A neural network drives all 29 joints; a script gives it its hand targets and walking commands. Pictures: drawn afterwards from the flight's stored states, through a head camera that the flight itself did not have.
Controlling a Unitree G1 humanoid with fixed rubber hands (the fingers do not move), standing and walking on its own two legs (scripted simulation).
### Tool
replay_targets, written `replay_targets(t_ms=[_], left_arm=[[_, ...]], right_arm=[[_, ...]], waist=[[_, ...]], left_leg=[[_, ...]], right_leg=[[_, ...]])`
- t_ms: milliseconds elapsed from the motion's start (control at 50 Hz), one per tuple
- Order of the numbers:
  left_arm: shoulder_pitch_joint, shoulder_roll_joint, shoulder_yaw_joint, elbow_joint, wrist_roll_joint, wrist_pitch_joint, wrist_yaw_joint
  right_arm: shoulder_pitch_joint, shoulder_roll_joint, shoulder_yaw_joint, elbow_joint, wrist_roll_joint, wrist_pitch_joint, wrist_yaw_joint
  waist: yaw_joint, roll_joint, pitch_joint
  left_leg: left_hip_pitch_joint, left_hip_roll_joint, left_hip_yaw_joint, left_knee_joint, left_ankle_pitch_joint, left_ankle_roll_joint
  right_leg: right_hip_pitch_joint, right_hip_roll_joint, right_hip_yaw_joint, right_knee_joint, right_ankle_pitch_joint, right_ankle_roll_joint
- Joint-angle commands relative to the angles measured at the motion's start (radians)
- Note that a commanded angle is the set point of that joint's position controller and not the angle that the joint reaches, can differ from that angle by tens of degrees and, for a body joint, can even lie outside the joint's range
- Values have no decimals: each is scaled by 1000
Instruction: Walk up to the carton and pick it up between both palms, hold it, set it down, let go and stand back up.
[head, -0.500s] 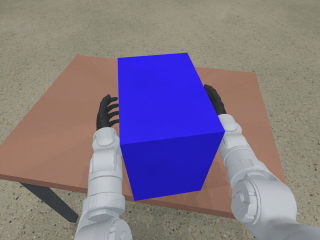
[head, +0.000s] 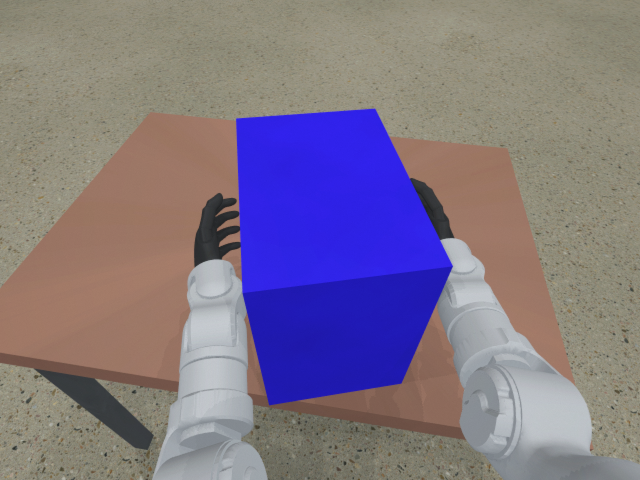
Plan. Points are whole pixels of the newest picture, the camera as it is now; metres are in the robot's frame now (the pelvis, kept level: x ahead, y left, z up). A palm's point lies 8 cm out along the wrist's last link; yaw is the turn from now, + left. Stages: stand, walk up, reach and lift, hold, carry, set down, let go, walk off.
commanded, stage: set down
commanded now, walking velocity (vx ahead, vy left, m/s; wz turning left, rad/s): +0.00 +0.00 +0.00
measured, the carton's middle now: (322, 256) +0.41 +0.06 +0.05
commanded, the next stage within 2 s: none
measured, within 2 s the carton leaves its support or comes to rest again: rests again in 0.18 s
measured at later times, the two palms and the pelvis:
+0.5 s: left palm (217, 269) +0.36 +0.19 +0.07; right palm (451, 231) +0.46 -0.12 +0.07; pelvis -0.01 -0.01 -0.01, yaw -3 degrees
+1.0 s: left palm (202, 249) +0.35 +0.20 +0.11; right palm (463, 215) +0.44 -0.12 +0.12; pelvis -0.01 -0.02 -0.01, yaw +0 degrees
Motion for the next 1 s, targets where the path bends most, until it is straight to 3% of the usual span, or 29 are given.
replay_targets(t_ms=[0,40,100,180,240,260,300,320,360,400,420,440,480,520,540,560,620,640,660,680,740,800,820,840,860,880,900,920,980], left_arm=[[-361,-88,-196,-40,-34,-55,31],[-389,1,-250,-59,-99,-71,92],[-437,31,-316,-83,-197,-71,158],[-463,89,-344,-60,-292,-71,182],[-458,143,-372,-153,-362,-92,189],[-442,169,-361,-202,-374,-94,192],[-429,212,-325,-220,-385,-81,183],[-403,225,-315,-239,-385,-76,172],[-372,265,-282,-323,-386,-54,155],[-366,277,-253,-285,-388,-28,136],[-344,289,-238,-340,-399,-24,129],[-366,280,-239,-282,-392,-11,121],[-352,278,-227,-262,-393,11,109],[-372,288,-243,-340,-427,42,101],[-391,295,-236,-277,-429,66,96],[-392,299,-241,-342,-449,85,97],[-441,314,-278,-344,-473,133,88],[-453,329,-272,-362,-474,161,89],[-452,320,-295,-338,-474,190,89],[-475,340,-287,-353,-468,217,90],[-483,358,-272,-160,-452,251,89],[-474,345,-256,-43,-430,226,92],[-499,361,-242,-86,-432,222,98],[-503,349,-251,-13,-421,213,100],[-539,362,-236,-191,-430,206,114],[-537,336,-280,-128,-427,210,121],[-584,367,-265,-311,-437,209,136],[-590,361,-298,-302,-444,218,142],[-561,383,-317,-597,-480,290,154]], right_arm=[[-399,5,102,-92,52,-45,-21],[-441,-141,157,-101,157,-48,-66],[-515,-197,276,-127,297,-27,-111],[-574,-270,367,-191,411,4,-134],[-581,-361,396,-274,481,6,-140],[-574,-382,420,-322,505,9,-142],[-586,-416,455,-355,536,31,-146],[-565,-417,466,-376,544,40,-152],[-544,-454,491,-459,573,57,-157],[-556,-444,520,-456,583,84,-156],[-539,-453,534,-507,601,90,-151],[-542,-453,534,-419,603,113,-143],[-510,-450,552,-382,621,140,-133],[-524,-467,543,-440,642,165,-130],[-552,-463,558,-397,644,192,-126],[-551,-471,556,-443,663,205,-122],[-550,-480,532,-437,669,243,-114],[-561,-491,536,-451,679,258,-112],[-559,-488,529,-402,679,275,-108],[-560,-498,532,-422,689,289,-105],[-541,-447,559,-305,686,333,-101],[-504,-402,535,-216,648,336,-96],[-531,-409,538,-271,646,331,-100],[-514,-386,535,-188,636,334,-101],[-536,-423,507,-332,642,312,-105],[-550,-422,484,-269,623,305,-113],[-590,-475,456,-403,632,283,-118],[-613,-486,448,-402,620,275,-128],[-618,-583,442,-577,664,276,-151]], waist=[[13,-21,-332],[7,29,-369],[30,54,-446],[64,32,-595],[75,49,-837],[86,34,-901],[97,-20,-919],[83,-56,-916],[92,-80,-967],[102,-130,-877],[118,-145,-912],[102,-131,-820],[115,-125,-763],[99,-116,-777],[107,-133,-705],[114,-120,-757],[71,-68,-690],[82,-60,-677],[58,-42,-594],[70,-22,-583],[85,-47,-374],[94,-61,-306],[115,-63,-360],[96,-57,-279],[109,-23,-463],[55,-16,-413],[71,18,-577],[30,1,-548],[-7,29,-731]], left_leg=[[81,-24,93,20,263,54],[73,-20,86,51,285,37],[29,-10,69,99,278,29],[33,-1,56,159,278,20],[54,-2,47,212,412,-7],[63,-6,48,235,479,-12],[6,-9,45,235,476,-5],[-23,-14,45,232,482,-1],[-57,-22,43,219,488,0],[-131,-25,38,179,402,13],[-124,-27,40,167,417,11],[-145,-24,30,141,355,5],[-130,-25,32,124,307,6],[-107,-23,28,120,311,-3],[-129,-24,25,107,252,6],[-99,-23,25,106,272,7],[-97,-32,11,109,211,-10],[-87,-35,10,112,214,-11],[-84,-33,4,106,180,-14],[-79,-39,6,106,168,-18],[-181,-44,-5,88,30,3],[-220,-43,-9,83,-17,16],[-209,-47,0,87,18,16],[-230,-45,-5,84,-19,18],[-168,-46,6,96,84,2],[-162,-41,-9,103,81,-2],[-97,-45,2,115,179,-15],[-80,-42,-7,132,201,-19],[41,-40,-21,164,357,-36]], right_leg=[[157,-37,25,-9,180,98],[135,-24,41,-10,179,81],[99,-10,61,6,178,62],[44,3,67,28,146,43],[80,17,69,75,294,34],[118,22,74,91,372,36],[171,20,87,113,443,49],[222,19,91,129,525,63],[332,8,112,166,659,91],[362,-10,126,179,667,113],[402,-14,135,185,721,125],[382,-21,139,170,653,122],[365,-28,153,140,555,116],[357,-30,157,119,537,117],[344,-39,167,103,462,120],[346,-34,159,105,467,121],[300,-56,170,74,375,133],[296,-56,169,74,371,134],[262,-52,155,68,335,129],[270,-57,164,58,297,131],[228,-98,210,23,34,167],[192,-108,227,-3,-172,161],[222,-113,235,-6,-152,165],[201,-115,233,-4,-180,162],[249,-102,222,7,-48,158],[226,-84,192,25,32,149],[270,-67,165,54,200,144],[268,-51,142,78,318,147],[352,-26,107,140,650,157]])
